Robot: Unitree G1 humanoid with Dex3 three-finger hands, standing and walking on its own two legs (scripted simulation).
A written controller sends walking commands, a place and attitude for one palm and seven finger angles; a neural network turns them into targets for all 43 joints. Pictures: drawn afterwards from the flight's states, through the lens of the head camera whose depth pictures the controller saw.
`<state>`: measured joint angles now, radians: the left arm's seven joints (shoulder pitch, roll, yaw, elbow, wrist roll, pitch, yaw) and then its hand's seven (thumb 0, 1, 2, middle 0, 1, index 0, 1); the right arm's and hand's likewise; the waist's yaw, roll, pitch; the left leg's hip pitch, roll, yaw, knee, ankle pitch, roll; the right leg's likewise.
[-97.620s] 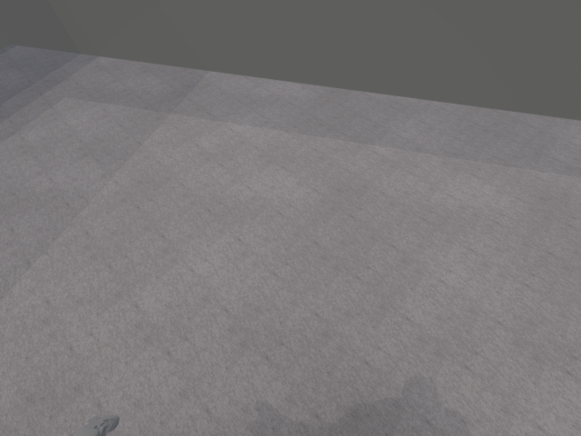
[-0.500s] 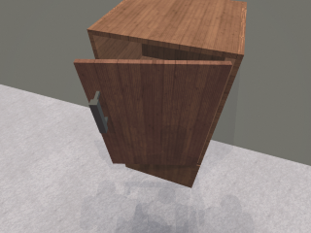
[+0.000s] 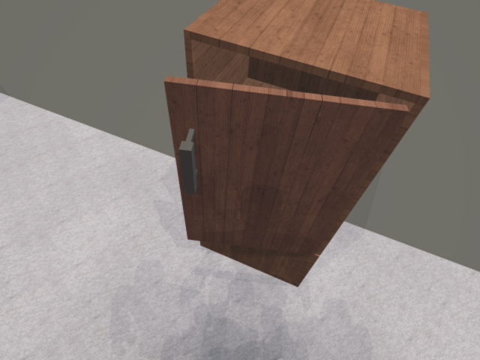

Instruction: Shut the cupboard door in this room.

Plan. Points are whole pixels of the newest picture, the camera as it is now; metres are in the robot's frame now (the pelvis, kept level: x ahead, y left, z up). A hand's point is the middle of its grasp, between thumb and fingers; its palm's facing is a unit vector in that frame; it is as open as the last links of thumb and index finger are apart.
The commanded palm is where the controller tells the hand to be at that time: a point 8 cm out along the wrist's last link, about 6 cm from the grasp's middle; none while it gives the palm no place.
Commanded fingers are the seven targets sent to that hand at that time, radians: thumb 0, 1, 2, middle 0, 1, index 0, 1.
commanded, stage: come to a stop and stand still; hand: left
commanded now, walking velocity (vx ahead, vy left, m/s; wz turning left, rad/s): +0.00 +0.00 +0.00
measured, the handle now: (190, 162) +0.48 +0.14 +0.01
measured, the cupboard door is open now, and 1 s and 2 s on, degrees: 17 17 17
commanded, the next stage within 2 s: look again from close up in 0.74 s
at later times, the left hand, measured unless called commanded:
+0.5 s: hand out of the picture -0.04 +0.14 -0.18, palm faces +0.00 -0.99 -0.16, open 7.3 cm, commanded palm none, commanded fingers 0.00 0.90 0.90 -0.20 -0.30 -0.20 -0.30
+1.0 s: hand out of the picture -0.04 +0.14 -0.18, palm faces +0.01 -0.98 -0.18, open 7.4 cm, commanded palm none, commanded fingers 0.00 0.90 0.90 -0.20 -0.30 -0.20 -0.30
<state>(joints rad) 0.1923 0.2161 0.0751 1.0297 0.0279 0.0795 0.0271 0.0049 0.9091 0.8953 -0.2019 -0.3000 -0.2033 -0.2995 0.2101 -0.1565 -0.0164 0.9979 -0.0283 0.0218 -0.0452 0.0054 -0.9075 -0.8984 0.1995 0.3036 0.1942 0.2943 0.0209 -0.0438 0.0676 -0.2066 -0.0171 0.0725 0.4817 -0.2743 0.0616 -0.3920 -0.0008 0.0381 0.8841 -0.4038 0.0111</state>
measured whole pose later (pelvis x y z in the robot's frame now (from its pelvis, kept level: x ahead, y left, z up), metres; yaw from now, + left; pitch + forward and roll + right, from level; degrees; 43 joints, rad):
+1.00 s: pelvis -0.03 -0.01 +0.00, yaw +0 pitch -1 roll -1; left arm 0.33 0.10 -0.02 1.11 0.02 -0.03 0.05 0.01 0.91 0.90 -0.20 -0.30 -0.20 -0.30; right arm 0.30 -0.15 0.00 1.09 -0.02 -0.01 -0.03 0.02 -0.93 -0.90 0.20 0.30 0.20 0.29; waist -0.02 0.04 0.02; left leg -0.27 0.00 0.06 0.53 -0.25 0.04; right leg -0.14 0.03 -0.03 0.47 -0.32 -0.02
